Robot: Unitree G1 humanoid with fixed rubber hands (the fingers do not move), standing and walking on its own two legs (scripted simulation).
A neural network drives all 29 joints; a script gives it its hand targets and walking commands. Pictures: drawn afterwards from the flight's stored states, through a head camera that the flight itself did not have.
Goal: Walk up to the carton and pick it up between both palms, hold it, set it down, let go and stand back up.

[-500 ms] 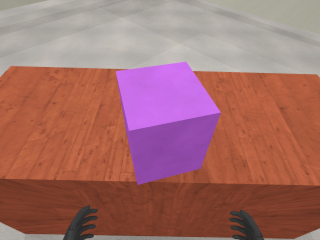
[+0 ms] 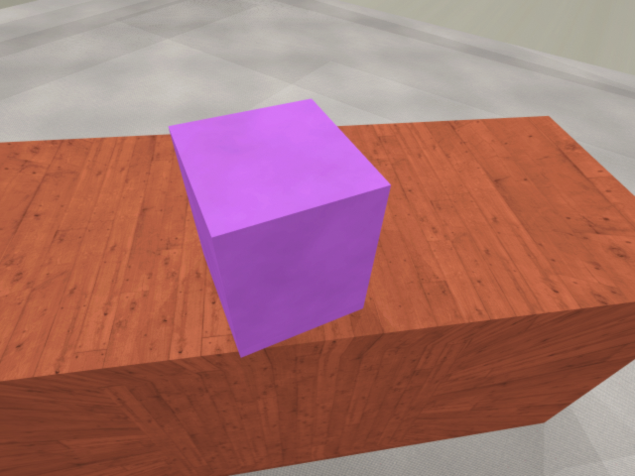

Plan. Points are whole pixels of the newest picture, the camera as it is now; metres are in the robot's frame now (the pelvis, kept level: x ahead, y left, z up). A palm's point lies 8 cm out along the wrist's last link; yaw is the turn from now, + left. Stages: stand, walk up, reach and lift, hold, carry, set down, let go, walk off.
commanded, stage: stand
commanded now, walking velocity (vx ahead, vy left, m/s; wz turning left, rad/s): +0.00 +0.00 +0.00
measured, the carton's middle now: (276, 227) +0.44 +0.06 +0.08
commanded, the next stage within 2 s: none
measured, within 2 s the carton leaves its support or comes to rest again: neither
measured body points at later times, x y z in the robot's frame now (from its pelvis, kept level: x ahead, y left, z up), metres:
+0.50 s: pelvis -0.03 +0.02 +0.02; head -0.04 +0.04 +0.47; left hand -0.02 +0.23 -0.14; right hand -0.07 -0.18 -0.13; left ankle -0.02 +0.11 -0.72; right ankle -0.01 -0.10 -0.71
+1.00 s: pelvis -0.02 +0.04 +0.02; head -0.02 +0.04 +0.47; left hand -0.05 +0.23 -0.14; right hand -0.07 -0.15 -0.14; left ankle -0.02 +0.11 -0.72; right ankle -0.01 -0.10 -0.71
